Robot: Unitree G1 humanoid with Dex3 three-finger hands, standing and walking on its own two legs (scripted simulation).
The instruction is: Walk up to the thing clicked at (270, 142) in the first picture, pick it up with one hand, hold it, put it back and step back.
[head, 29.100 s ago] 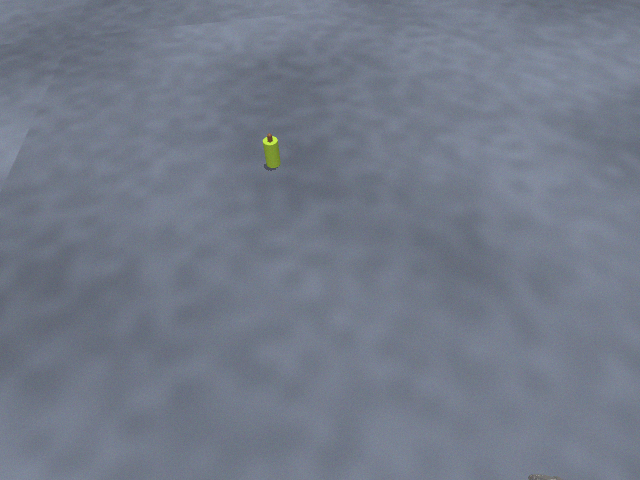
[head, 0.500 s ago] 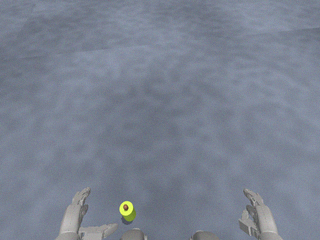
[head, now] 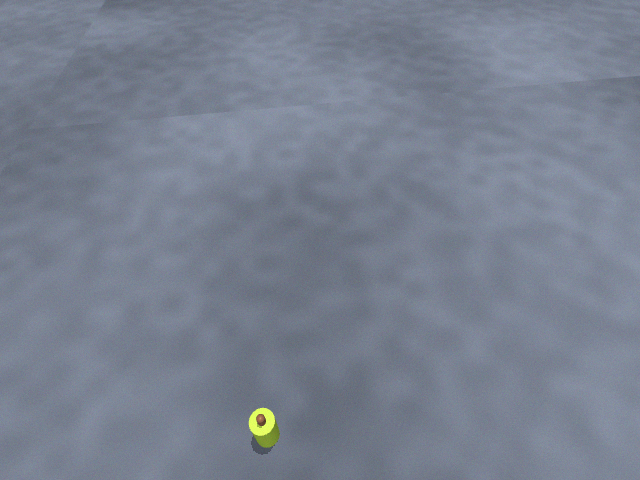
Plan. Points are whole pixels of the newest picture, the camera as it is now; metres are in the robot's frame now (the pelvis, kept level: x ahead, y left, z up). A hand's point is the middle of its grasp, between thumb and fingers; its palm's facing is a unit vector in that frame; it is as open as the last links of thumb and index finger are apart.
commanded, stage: stand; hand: left
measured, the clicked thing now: (264, 426) +0.34 +0.19 -0.68
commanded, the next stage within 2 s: step back in 1.72 s
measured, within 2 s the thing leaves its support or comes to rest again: neither
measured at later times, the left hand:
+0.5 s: hand out of the picture +0.05 +0.24 -0.15, palm faces -0.02 -0.94 -0.35, open 7.4 cm
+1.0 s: hand out of the picture +0.08 +0.24 -0.14, palm faces -0.03 -0.94 -0.34, open 7.4 cm
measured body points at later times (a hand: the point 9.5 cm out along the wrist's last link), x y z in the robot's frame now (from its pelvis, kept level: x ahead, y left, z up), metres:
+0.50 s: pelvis +0.00 -0.01 +0.01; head +0.00 -0.01 +0.46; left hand +0.05 +0.29 -0.12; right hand +0.06 -0.30 -0.13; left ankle +0.03 +0.12 -0.73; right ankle +0.01 -0.15 -0.73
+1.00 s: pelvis +0.01 -0.01 +0.01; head +0.01 -0.01 +0.46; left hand +0.08 +0.29 -0.12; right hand +0.07 -0.30 -0.13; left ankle +0.03 +0.12 -0.73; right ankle +0.01 -0.15 -0.73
